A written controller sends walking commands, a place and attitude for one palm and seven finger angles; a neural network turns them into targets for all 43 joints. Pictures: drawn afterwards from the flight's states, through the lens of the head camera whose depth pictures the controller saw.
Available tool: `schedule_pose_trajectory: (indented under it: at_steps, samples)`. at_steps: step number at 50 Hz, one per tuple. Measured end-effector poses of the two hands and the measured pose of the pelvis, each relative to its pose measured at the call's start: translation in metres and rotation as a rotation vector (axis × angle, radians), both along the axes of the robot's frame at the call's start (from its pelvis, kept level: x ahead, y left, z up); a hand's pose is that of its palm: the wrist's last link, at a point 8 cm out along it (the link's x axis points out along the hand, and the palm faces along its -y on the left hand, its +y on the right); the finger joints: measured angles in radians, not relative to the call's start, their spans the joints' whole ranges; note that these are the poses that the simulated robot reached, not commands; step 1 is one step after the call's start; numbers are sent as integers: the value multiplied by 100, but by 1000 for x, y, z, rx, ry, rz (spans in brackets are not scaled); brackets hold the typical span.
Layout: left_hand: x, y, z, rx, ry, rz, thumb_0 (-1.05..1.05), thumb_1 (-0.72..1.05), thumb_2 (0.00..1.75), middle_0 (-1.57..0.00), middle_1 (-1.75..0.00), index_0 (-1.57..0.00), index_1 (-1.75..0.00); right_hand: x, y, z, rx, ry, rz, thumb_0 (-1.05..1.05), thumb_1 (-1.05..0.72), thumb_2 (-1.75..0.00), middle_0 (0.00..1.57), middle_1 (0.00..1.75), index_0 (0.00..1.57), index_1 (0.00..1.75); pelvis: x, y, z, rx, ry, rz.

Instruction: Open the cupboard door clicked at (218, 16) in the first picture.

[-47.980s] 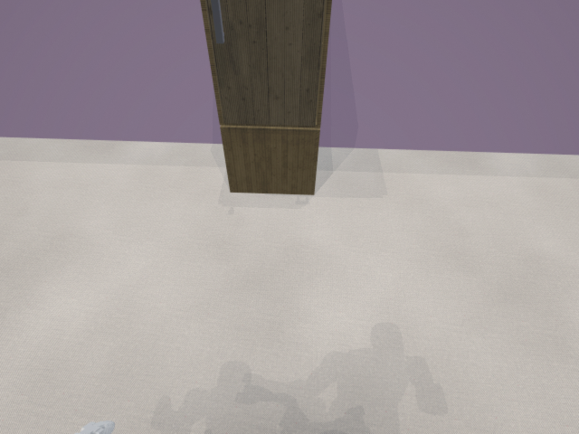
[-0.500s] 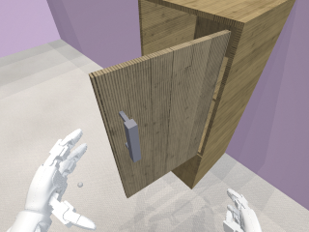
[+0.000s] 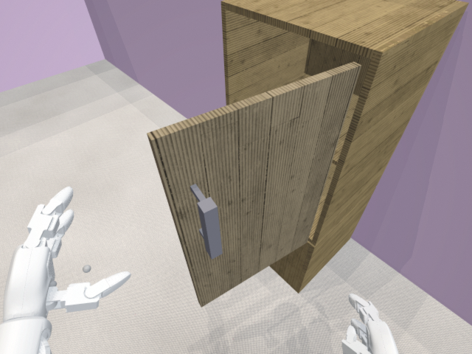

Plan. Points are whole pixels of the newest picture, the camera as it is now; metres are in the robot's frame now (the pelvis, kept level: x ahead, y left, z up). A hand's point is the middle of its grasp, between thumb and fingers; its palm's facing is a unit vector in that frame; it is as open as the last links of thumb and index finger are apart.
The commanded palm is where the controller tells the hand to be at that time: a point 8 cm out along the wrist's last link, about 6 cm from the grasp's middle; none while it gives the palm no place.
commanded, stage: draw the hand back to the body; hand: left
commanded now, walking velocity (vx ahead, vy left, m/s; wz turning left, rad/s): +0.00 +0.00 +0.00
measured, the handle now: (205, 222) +0.31 +0.09 +0.07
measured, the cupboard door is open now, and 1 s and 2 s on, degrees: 79 79 79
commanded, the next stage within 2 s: step back with the hand held close in 0.72 s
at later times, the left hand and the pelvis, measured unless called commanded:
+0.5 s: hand (66, 239) +0.21 +0.25 +0.16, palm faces +0.45 -0.80 -0.40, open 7.8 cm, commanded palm +0.16 +0.29 +0.18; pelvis +0.02 -0.01 +0.01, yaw -1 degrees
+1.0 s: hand (58, 243) +0.20 +0.26 +0.16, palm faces +0.42 -0.79 -0.46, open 7.4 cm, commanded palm +0.14 +0.29 +0.18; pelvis +0.00 -0.01 +0.01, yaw -1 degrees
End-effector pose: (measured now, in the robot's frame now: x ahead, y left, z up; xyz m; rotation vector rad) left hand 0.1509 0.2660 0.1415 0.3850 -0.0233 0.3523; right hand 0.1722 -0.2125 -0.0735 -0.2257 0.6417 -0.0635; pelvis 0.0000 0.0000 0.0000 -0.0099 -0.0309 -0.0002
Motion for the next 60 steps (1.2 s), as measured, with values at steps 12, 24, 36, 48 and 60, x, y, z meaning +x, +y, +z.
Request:
schedule_pose_trajectory:
  at_steps: [12, 24, 36, 48, 60]
  samples:
    - [12, 14, 25, 71, -56, 49, 0, 42, 69, -19, -30, -19, -30, 16, -6, 1, 12, 24, -10, 1, -90, -90, 20, 30, 20, 30, 14, -4, 5, 4, -12, -10]
    - [16, 21, 35, 87, -88, 92, 1, 79, 85, -20, -30, -21, -30, 22, -18, 2, 6, 35, -26, 1, -90, -90, 20, 30, 20, 30, 17, -10, 6, 5, -17, -14]
    - [12, 14, 32, 80, -81, 77, 1, 88, 89, -21, -30, -21, -30, 13, -22, 1, 9, 48, -37, 1, -90, -90, 20, 30, 20, 30, 13, -14, 7, 5, -26, -14]
    - [9, 24, 39, 137, -98, 70, 1, 89, 90, -21, -30, -21, -30, 2, -25, 1, 10, 74, -57, 1, -90, -90, 20, 30, 20, 30, 2, -11, 8, -9, -1, -14]
    - [-5, 32, 32, 190, -51, -49, 1, 89, 90, -21, -30, -21, -30, -44, -32, 9, -46, 116, -173, 1, -90, -90, 20, 30, 20, 30, -32, 8, 5, -3, 35, -40]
